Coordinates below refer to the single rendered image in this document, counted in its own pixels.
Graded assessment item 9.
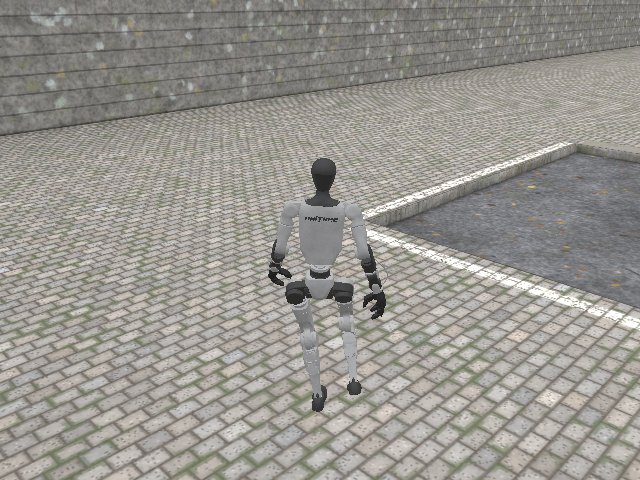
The robot right shin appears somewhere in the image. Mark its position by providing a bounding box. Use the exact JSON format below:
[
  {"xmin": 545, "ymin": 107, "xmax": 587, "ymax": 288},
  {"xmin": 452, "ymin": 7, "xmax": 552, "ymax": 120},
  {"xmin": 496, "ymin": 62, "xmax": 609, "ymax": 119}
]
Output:
[{"xmin": 342, "ymin": 315, "xmax": 358, "ymax": 383}]

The right robot hand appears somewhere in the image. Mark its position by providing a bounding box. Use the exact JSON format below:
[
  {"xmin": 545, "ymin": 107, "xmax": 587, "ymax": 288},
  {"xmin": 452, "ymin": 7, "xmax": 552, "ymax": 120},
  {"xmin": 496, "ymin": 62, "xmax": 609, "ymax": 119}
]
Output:
[{"xmin": 363, "ymin": 290, "xmax": 386, "ymax": 320}]

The robot left forearm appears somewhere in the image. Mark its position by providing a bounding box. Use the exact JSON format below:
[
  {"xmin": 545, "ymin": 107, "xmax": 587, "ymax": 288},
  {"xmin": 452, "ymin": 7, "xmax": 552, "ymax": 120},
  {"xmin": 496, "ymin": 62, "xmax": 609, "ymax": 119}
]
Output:
[{"xmin": 269, "ymin": 239, "xmax": 285, "ymax": 272}]

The robot right forearm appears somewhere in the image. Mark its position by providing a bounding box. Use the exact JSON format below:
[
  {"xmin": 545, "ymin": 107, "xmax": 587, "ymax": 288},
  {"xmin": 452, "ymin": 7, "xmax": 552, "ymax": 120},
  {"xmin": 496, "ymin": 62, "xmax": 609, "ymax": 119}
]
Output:
[{"xmin": 361, "ymin": 244, "xmax": 383, "ymax": 294}]

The humanoid robot head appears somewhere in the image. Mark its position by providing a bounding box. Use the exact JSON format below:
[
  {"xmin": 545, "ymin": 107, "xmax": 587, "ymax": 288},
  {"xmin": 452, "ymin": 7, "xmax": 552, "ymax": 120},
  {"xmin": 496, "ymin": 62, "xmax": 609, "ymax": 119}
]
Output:
[{"xmin": 305, "ymin": 158, "xmax": 340, "ymax": 207}]

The robot left upper arm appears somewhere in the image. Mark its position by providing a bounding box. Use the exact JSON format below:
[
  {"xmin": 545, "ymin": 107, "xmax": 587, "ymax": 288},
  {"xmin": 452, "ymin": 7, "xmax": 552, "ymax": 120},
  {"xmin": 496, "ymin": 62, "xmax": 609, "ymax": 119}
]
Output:
[{"xmin": 274, "ymin": 201, "xmax": 302, "ymax": 255}]

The left robot hand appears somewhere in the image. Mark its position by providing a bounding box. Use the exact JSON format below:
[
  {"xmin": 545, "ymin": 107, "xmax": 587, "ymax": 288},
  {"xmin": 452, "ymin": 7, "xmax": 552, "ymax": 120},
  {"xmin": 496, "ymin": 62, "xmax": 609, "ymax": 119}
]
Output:
[{"xmin": 268, "ymin": 268, "xmax": 292, "ymax": 286}]

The robot right upper arm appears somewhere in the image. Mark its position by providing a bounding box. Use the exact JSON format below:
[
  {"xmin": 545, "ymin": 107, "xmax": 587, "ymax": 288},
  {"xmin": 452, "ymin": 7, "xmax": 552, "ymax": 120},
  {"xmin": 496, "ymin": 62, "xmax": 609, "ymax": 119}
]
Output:
[{"xmin": 343, "ymin": 202, "xmax": 370, "ymax": 260}]

